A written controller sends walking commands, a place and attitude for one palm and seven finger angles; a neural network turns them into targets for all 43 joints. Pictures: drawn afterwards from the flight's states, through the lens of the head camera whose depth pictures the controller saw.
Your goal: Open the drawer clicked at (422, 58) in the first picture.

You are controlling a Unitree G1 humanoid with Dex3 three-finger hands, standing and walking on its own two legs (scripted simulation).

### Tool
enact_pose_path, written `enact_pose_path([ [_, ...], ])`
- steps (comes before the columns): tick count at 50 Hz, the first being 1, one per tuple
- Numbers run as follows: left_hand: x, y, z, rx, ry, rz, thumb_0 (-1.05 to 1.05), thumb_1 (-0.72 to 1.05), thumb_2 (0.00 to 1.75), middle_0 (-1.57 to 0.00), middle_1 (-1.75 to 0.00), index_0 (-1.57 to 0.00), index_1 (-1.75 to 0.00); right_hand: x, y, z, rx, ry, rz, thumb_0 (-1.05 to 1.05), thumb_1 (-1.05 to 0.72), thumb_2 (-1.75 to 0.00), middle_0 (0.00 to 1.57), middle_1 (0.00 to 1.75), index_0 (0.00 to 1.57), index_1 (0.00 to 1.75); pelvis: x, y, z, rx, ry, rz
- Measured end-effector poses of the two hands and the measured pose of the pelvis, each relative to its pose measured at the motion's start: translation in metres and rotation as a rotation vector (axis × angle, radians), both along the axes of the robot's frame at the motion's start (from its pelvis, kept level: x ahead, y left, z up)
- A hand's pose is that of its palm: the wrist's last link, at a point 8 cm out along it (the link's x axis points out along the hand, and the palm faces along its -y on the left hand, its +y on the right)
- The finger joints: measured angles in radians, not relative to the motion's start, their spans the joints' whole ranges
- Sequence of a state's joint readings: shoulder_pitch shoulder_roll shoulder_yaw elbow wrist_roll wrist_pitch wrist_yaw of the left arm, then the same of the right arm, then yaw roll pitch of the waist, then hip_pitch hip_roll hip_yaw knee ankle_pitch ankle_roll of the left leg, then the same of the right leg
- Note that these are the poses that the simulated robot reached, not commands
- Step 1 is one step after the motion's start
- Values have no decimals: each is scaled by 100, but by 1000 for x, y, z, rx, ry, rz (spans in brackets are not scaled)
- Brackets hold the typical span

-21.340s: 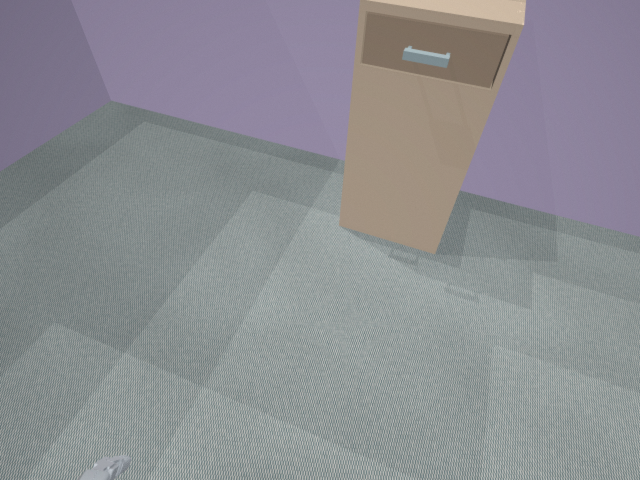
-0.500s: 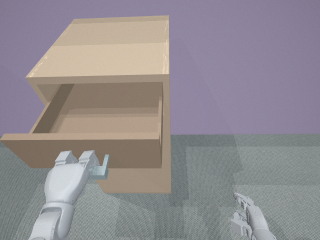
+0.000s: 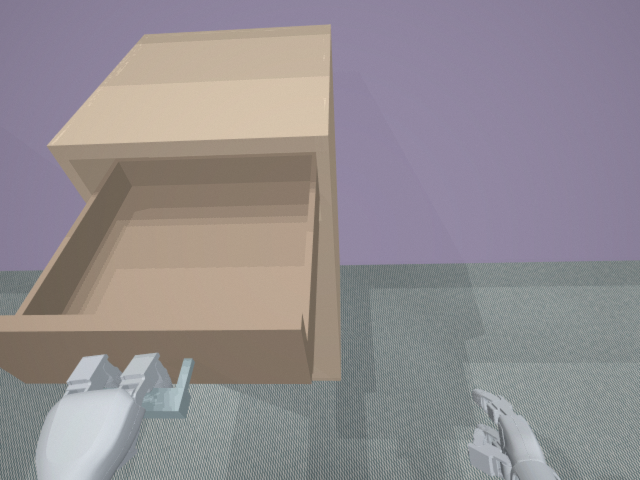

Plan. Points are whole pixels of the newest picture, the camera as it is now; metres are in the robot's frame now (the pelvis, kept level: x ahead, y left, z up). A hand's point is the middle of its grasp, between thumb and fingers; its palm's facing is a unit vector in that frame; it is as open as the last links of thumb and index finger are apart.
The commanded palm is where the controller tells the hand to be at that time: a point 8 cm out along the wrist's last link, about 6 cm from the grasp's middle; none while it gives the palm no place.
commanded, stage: pull the drawer open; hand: left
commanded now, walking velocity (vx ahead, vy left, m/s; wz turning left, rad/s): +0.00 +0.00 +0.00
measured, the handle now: (135, 384) +0.21 +0.23 +0.06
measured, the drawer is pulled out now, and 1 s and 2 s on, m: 0.30 0.30 0.30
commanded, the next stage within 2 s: open the thumb to release the handle in 0.22 s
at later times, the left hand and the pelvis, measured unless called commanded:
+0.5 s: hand (124, 435) +0.16 +0.23 +0.04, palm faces +0.07 -0.09 -0.99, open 6.2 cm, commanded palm +0.13 +0.25 +0.09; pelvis -0.01 +0.00 +0.00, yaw +2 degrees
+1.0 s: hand (125, 437) +0.16 +0.23 +0.04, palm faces +0.04 -0.13 -0.99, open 13.6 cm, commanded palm +0.13 +0.24 +0.09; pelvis -0.02 +0.00 +0.01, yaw +2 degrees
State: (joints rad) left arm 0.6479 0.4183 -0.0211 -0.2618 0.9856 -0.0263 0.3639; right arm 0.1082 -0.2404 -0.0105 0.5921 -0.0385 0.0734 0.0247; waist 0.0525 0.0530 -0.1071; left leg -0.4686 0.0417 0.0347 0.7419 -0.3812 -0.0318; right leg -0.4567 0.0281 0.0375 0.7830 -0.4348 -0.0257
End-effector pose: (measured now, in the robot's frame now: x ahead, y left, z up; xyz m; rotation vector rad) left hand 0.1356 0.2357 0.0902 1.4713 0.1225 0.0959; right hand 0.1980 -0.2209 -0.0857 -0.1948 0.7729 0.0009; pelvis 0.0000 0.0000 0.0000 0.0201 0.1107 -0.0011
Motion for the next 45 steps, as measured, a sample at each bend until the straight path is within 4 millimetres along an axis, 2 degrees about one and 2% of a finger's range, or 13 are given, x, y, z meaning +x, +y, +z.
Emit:
enact_pose_path([
  [11,-5,1,0,5,-27,-15,3,69,76,-28,-134,-40,-133,-9,1,-2,-9,0,-11,1,-91,-90,20,30,20,30,-6,3,-4,-3,1,-5],
  [24,-2,1,-1,15,-77,-2,1,63,78,-36,-133,-40,-133,-9,16,-15,-8,41,10,1,-91,-90,20,30,20,30,-11,4,-4,-7,-7,26],
  [29,0,-1,0,10,-79,27,1,45,71,-38,-131,-39,-130,-6,23,-12,4,29,18,1,-91,-90,20,30,20,30,-13,1,-1,-4,-20,29],
  [34,1,-1,2,13,-55,28,0,18,60,-38,-129,-36,-127,-1,25,-2,3,-1,30,1,-91,-90,21,30,20,30,-15,-3,2,-2,-40,30],
  [40,0,0,4,0,-29,16,0,-18,44,-36,-127,-34,-123,3,19,9,-6,-44,25,1,-91,-89,21,30,20,30,-17,-5,5,-4,-55,26],
  [45,-2,1,4,-3,-22,-5,0,-37,36,-35,-126,-32,-121,0,11,11,-27,-44,16,1,-91,-90,21,30,20,30,-19,-5,6,-6,-55,24],
])
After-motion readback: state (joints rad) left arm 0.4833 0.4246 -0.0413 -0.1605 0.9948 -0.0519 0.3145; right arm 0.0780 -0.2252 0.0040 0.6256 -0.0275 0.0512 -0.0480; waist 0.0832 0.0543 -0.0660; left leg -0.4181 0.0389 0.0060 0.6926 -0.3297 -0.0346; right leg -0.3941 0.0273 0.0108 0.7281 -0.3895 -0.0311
